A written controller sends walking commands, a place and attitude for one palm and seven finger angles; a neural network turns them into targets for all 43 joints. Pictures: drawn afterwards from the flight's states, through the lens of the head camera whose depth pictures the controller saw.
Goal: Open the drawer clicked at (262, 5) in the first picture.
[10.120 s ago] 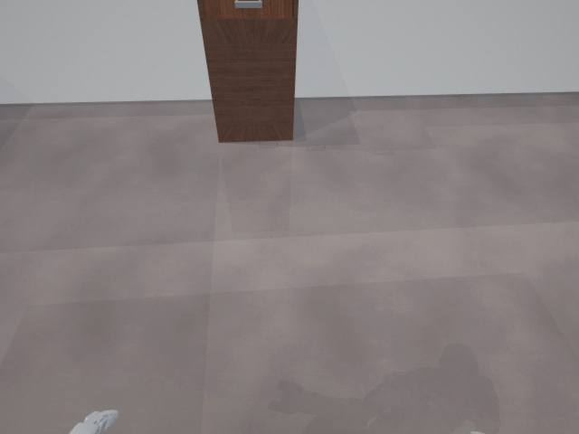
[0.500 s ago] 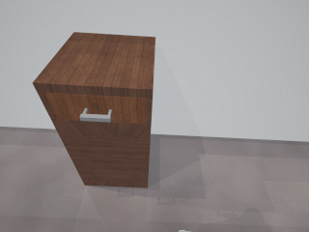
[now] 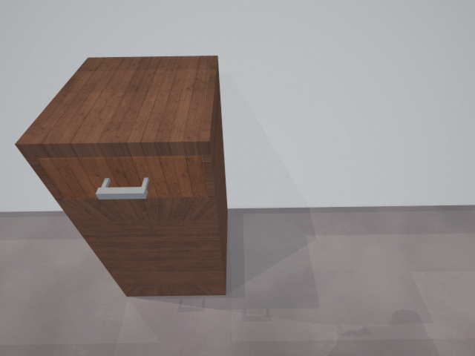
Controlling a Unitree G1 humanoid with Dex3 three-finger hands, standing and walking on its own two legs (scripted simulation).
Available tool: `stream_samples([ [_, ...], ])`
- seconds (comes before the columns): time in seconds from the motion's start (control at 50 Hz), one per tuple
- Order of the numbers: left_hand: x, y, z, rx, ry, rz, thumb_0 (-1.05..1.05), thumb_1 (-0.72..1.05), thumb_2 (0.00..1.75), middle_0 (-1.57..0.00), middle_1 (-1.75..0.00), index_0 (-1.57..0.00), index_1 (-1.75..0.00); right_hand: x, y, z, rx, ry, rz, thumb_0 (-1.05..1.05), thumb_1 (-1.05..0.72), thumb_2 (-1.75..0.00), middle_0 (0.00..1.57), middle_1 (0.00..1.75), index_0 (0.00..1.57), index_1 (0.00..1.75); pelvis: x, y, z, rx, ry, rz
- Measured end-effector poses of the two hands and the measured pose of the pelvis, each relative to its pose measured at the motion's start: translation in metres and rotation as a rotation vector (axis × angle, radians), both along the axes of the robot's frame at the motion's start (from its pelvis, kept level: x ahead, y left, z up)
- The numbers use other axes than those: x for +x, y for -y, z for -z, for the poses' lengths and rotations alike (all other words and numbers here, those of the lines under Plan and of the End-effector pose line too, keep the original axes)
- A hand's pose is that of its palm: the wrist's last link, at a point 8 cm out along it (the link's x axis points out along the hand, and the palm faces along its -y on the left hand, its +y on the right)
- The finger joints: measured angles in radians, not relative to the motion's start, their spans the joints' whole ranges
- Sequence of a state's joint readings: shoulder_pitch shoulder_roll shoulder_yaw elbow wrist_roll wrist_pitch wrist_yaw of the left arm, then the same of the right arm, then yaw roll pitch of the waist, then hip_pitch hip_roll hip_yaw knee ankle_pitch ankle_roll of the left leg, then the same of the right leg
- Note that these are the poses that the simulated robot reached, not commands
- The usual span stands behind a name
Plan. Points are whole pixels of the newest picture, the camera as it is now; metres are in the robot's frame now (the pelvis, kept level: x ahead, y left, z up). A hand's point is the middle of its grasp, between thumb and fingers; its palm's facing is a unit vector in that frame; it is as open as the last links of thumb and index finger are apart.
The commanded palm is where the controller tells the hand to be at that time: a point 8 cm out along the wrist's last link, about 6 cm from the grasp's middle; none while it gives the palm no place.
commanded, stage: look again from close up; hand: left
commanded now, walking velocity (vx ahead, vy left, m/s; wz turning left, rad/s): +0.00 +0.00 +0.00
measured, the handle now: (124, 187) +0.49 +0.31 -0.03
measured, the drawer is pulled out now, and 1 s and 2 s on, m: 0.00 0.00 0.00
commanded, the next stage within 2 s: shuffle to correct the standing spot in 0.12 s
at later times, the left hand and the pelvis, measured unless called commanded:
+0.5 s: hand out of the picture -0.04 +0.19 -0.16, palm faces +0.09 -0.97 -0.22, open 7.4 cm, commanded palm none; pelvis -0.05 +0.01 +0.00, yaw +1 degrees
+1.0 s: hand out of the picture -0.05 +0.21 -0.16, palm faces +0.04 -0.98 -0.20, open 7.3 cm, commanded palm none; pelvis -0.04 +0.04 +0.00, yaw +1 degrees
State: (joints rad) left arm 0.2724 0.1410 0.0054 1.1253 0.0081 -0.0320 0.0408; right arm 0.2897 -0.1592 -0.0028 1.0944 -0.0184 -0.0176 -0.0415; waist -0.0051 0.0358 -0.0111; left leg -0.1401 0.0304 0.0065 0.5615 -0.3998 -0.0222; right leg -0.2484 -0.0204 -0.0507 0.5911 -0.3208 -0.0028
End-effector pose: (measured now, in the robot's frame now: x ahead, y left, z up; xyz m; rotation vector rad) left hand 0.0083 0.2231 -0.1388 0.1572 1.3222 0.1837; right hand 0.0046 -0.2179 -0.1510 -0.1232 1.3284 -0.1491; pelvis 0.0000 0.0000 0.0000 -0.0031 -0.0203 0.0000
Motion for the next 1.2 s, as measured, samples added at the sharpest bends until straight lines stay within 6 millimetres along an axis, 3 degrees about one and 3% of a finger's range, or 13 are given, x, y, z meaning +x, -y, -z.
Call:
stream_samples([
  [0.08, -0.004, 0.001, -0.005, 0.008, 0.003, 0.002, 0.01, 0.94, 0.9, -0.2, -0.3, -0.2, -0.3, 0.011, 0.008, -0.003, -0.005, 0.036, -0.006, 0.02, -0.94, -0.9, 0.2, 0.3, 0.2, 0.29, -0.004, 0.002, -0.003, 0.006, 0.008, 0.0],
  [0.16, -0.012, 0.004, -0.007, 0.005, -0.009, 0.001, 0.01, 0.93, 0.9, -0.2, -0.3, -0.2, -0.3, 0.007, 0.012, -0.005, -0.002, 0.037, -0.012, 0.02, -0.93, -0.9, 0.2, 0.3, 0.2, 0.29, -0.009, 0.005, -0.005, 0.01, 0.014, 0.0],
  [0.38, -0.042, 0.01, -0.009, -0.007, -0.031, -0.023, 0.0, 0.91, 0.9, -0.2, -0.3, -0.2, -0.3, -0.044, 0.004, -0.003, 0.033, -0.075, -0.005, 0.0, -0.91, -0.9, 0.2, 0.3, 0.2, 0.29, -0.029, 0.007, -0.007, 0.013, 0.021, -0.006],
  [0.48, -0.053, -0.005, -0.007, 0.003, -0.018, -0.049, 0.0, 0.91, 0.9, -0.2, -0.3, -0.2, -0.3, -0.068, -0.003, -0.003, 0.024, -0.117, -0.004, 0.0, -0.91, -0.9, 0.2, 0.3, 0.2, 0.29, -0.044, -0.004, -0.005, 0.015, 0.016, -0.02],
  [0.68, -0.058, -0.057, -0.011, 0.035, -0.008, -0.044, 0.0, 0.91, 0.9, -0.2, -0.3, -0.2, -0.3, -0.102, -0.033, -0.011, 0.008, -0.125, 0.031, 0.0, -0.91, -0.9, 0.2, 0.3, 0.2, 0.29, -0.065, -0.039, -0.006, 0.022, -0.014, -0.009],
  [0.76, -0.055, -0.061, -0.017, 0.04, 0.007, -0.014, 0.0, 0.91, 0.9, -0.2, -0.3, -0.2, -0.3, -0.097, -0.047, -0.007, 0.038, -0.103, 0.023, 0.0, -0.91, -0.9, 0.2, 0.3, 0.2, 0.29, -0.065, -0.044, -0.008, 0.028, -0.029, 0.004],
  [0.92, -0.056, -0.04, -0.015, 0.017, 0.0, 0.0, 0.01, 0.94, 0.9, -0.2, -0.3, -0.2, -0.3, -0.084, -0.062, 0.003, 0.094, -0.08, 0.019, 0.01, -0.91, -0.9, 0.2, 0.3, 0.2, 0.29, -0.053, -0.04, -0.006, 0.02, -0.02, 0.0],
  [1.06, -0.064, -0.027, 0.003, -0.051, -0.071, 0.001, 0.0, 0.93, 0.9, -0.2, -0.3, -0.2, -0.3, -0.064, -0.055, -0.007, 0.033, -0.083, 0.003, 0.01, -0.92, -0.9, 0.2, 0.3, 0.2, 0.29, -0.036, -0.041, -0.002, 0.0, -0.036, -0.012],
  [1.2, -0.047, -0.032, 0.006, -0.07, -0.077, 0.004, 0.01, 0.92, 0.9, -0.2, -0.3, -0.2, -0.3, -0.032, -0.048, -0.016, -0.04, -0.03, 0.008, 0.01, -0.91, -0.9, 0.2, 0.3, 0.2, 0.29, -0.017, -0.051, -0.003, -0.006, -0.05, 0.006],
])
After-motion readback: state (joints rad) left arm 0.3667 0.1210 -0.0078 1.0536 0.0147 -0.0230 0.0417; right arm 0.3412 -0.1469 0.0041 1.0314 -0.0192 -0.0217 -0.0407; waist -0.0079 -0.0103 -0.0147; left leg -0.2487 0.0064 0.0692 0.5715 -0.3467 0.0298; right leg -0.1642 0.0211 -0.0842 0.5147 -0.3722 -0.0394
